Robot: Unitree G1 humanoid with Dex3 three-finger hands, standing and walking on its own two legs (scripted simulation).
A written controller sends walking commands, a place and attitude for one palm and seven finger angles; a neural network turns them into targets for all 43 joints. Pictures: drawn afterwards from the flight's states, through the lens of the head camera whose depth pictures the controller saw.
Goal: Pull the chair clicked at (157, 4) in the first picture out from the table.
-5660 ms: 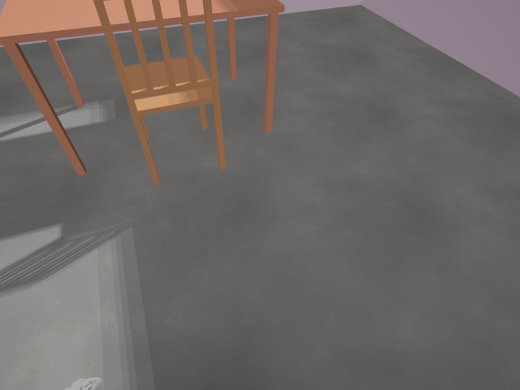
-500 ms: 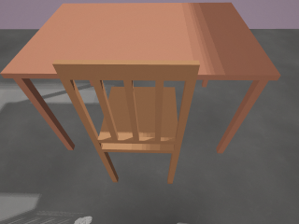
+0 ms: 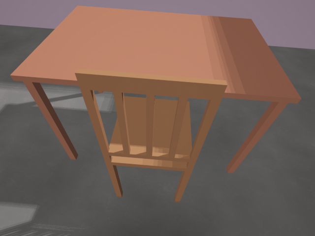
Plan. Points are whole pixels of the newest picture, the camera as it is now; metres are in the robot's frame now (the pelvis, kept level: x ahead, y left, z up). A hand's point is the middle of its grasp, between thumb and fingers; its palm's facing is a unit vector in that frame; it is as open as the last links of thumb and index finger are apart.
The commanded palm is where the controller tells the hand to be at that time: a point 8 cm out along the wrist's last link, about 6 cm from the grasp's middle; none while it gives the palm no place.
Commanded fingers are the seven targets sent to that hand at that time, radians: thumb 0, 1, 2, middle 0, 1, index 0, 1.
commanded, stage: come to a stop and stand still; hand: left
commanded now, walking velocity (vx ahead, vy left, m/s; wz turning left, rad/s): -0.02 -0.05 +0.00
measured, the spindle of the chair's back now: (149, 129) +0.46 +0.06 -0.05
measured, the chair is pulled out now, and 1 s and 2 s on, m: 0.00 0.00 0.00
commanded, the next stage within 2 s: look again from close up in 0.44 s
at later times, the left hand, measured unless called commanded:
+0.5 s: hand out of the picture +0.03 +0.17 -0.17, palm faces +0.04 -0.97 -0.22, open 7.4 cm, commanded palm none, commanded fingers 0.00 0.90 0.90 -0.20 -0.30 -0.20 -0.30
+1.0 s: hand out of the picture -0.01 +0.19 -0.17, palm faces +0.01 -0.98 -0.20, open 7.4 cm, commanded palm none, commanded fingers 0.00 0.90 0.90 -0.20 -0.30 -0.20 -0.30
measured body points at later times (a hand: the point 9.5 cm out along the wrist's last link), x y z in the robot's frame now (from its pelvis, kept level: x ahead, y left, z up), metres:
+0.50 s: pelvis -0.01 -0.01 +0.00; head -0.01 -0.02 +0.45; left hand +0.03 +0.22 -0.15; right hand +0.03 -0.24 -0.16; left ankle +0.02 +0.12 -0.74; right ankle +0.00 -0.11 -0.74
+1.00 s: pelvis -0.01 +0.02 +0.00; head +0.00 +0.02 +0.45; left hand -0.01 +0.25 -0.16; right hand +0.01 -0.21 -0.16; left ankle +0.02 +0.12 -0.74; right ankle +0.00 -0.11 -0.74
